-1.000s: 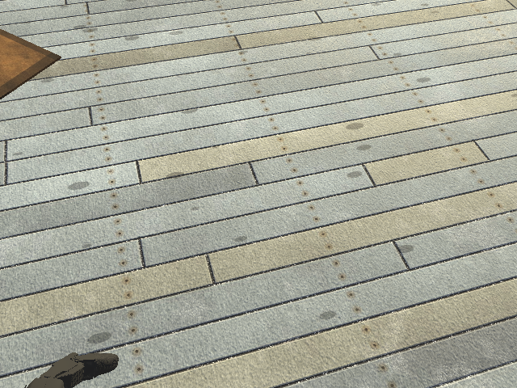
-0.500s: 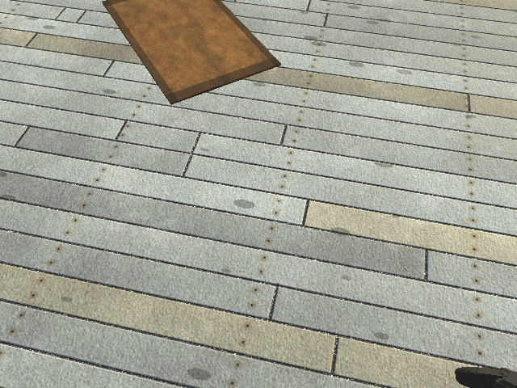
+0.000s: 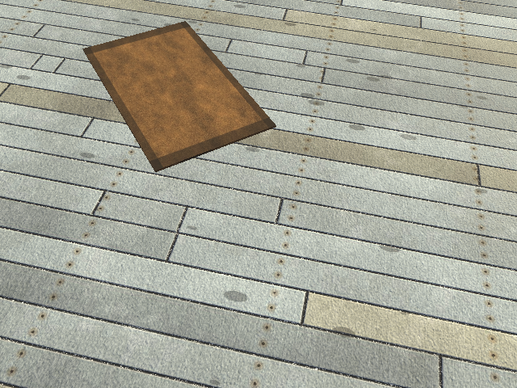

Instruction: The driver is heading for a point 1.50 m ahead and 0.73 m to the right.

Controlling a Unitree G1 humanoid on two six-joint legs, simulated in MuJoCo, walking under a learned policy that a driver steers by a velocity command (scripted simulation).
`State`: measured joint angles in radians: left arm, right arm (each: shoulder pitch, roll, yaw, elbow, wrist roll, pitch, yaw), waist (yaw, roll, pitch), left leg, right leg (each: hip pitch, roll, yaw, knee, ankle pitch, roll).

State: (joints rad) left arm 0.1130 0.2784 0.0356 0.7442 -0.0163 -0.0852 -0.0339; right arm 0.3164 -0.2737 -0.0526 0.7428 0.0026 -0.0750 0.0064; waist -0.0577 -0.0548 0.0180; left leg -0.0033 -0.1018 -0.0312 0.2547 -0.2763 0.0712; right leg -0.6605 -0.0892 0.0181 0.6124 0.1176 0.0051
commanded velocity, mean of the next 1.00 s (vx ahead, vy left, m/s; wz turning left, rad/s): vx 0.50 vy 0.00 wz -0.50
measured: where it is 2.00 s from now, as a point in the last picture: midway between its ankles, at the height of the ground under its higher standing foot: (418, 225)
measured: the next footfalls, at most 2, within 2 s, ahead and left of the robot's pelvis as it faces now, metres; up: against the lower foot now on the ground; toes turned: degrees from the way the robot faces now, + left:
right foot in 0.14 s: +0.26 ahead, -0.13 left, +0.00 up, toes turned -5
left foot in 0.62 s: +0.56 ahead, +0.01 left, +0.00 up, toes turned -25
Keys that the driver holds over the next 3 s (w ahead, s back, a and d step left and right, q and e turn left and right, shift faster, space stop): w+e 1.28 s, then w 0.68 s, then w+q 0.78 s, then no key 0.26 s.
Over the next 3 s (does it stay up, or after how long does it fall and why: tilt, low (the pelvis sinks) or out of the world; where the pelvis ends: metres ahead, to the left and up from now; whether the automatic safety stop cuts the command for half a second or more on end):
stays up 1.35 -0.80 0.00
